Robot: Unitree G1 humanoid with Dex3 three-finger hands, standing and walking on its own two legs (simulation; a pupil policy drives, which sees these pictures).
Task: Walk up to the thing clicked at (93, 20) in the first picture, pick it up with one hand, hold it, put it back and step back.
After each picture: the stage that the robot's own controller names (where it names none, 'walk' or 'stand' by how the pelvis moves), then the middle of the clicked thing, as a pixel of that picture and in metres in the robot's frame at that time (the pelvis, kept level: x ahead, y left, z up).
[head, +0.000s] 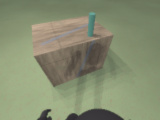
stand; (91, 25) +0.96 +0.04 +0.08
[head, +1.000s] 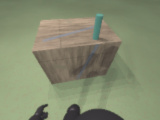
rise first; (97, 27) +0.87 +0.01 +0.10
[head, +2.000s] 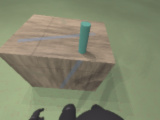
sink last; (83, 39) +0.57 +0.11 +0.12
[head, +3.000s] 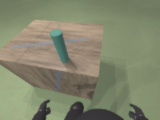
stand; (61, 48) +0.46 +0.25 +0.12
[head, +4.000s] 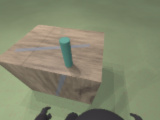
stand; (67, 54) +0.46 +0.21 +0.08
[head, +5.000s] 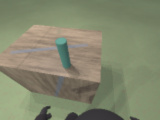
stand; (64, 55) +0.44 +0.22 +0.08
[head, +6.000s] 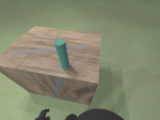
stand; (63, 55) +0.44 +0.23 +0.08
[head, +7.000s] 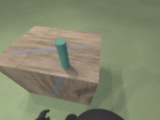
stand; (63, 55) +0.45 +0.23 +0.08
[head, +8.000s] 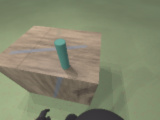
stand; (63, 55) +0.44 +0.23 +0.08
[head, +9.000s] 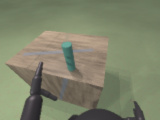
rise first; (69, 58) +0.44 +0.21 +0.08
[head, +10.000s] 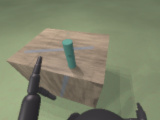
go down; (70, 55) +0.46 +0.21 +0.09
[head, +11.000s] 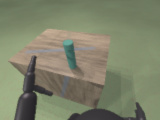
go down; (70, 55) +0.45 +0.21 +0.09
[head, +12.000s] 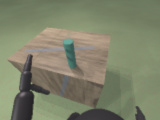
go down; (70, 55) +0.45 +0.21 +0.09
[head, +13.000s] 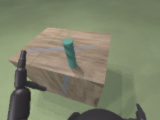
go down; (70, 55) +0.45 +0.21 +0.09
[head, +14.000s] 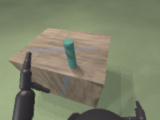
go down; (70, 55) +0.46 +0.21 +0.09
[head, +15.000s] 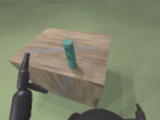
go down; (70, 55) +0.45 +0.21 +0.09
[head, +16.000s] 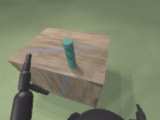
go down; (70, 55) +0.45 +0.21 +0.09
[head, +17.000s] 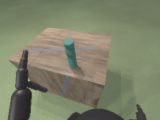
go down; (71, 55) +0.45 +0.21 +0.09
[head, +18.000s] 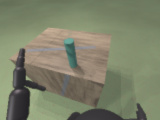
go down; (71, 54) +0.46 +0.21 +0.09
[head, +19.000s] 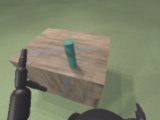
go down; (70, 55) +0.45 +0.21 +0.09
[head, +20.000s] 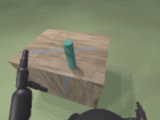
go down; (70, 55) +0.46 +0.21 +0.09
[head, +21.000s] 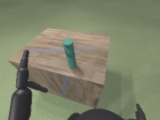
go down; (70, 55) +0.45 +0.21 +0.09
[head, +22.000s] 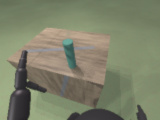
go down; (70, 55) +0.45 +0.21 +0.09
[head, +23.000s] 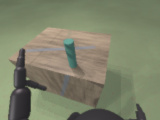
go down; (71, 54) +0.46 +0.21 +0.09
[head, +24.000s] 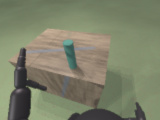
go down; (70, 56) +0.45 +0.21 +0.09
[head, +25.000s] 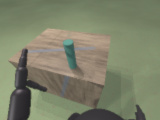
go down; (70, 55) +0.45 +0.21 +0.09
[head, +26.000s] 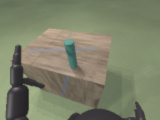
go down; (71, 55) +0.46 +0.21 +0.09
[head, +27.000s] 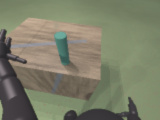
go down; (63, 50) +0.46 +0.19 +0.10
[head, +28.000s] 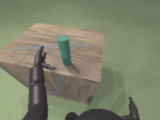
close in; (65, 52) +0.46 +0.21 +0.10
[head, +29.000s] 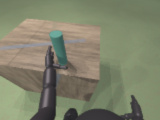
close; (60, 50) +0.45 +0.22 +0.12
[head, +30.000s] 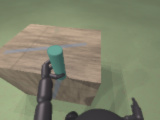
lift; (58, 65) +0.32 +0.20 +0.13
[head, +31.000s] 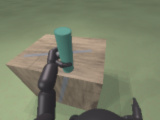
lift; (66, 53) +0.31 +0.16 +0.26
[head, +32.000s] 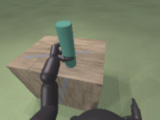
hold; (68, 48) +0.33 +0.15 +0.29
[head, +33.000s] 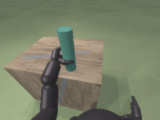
crouch; (68, 52) +0.33 +0.14 +0.26
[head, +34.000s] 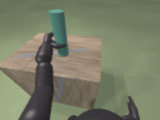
crouch; (60, 36) +0.42 +0.19 +0.30
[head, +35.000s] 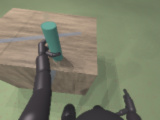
lower; (54, 45) +0.46 +0.21 +0.14
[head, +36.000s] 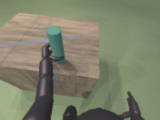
lower; (57, 49) +0.44 +0.21 +0.14
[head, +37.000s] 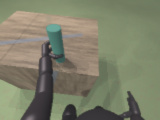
lower; (57, 46) +0.45 +0.20 +0.14
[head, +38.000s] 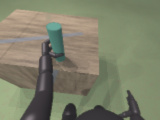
lower; (57, 45) +0.46 +0.20 +0.14
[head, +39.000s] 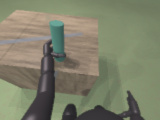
open; (58, 44) +0.47 +0.20 +0.14
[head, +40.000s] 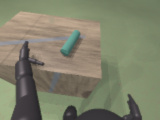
sink last; (71, 42) +0.61 +0.15 +0.04
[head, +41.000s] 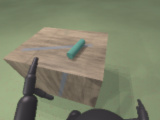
stand; (76, 48) +0.64 +0.19 +0.03
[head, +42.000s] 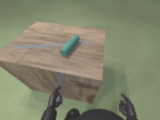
stand; (70, 44) +0.63 +0.22 +0.03
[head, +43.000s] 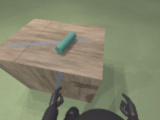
stand; (66, 42) +0.64 +0.25 +0.05
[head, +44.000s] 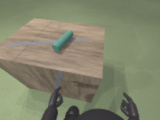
stand; (63, 40) +0.65 +0.28 +0.06
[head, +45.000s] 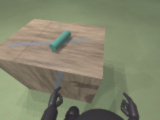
stand; (61, 39) +0.66 +0.30 +0.06
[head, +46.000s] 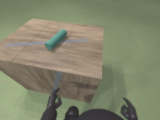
stand; (57, 38) +0.67 +0.33 +0.06
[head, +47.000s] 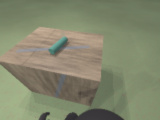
stand; (58, 44) +0.70 +0.36 +0.00
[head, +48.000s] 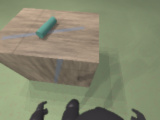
walk; (47, 26) +0.76 +0.45 +0.02
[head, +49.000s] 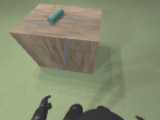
walk; (56, 15) +1.04 +0.47 +0.02
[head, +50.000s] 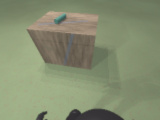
stand; (60, 18) +1.30 +0.54 +0.01
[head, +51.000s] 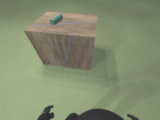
stand; (56, 18) +1.29 +0.57 -0.01
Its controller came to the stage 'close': yes
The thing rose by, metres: 0.21
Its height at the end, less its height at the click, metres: -0.09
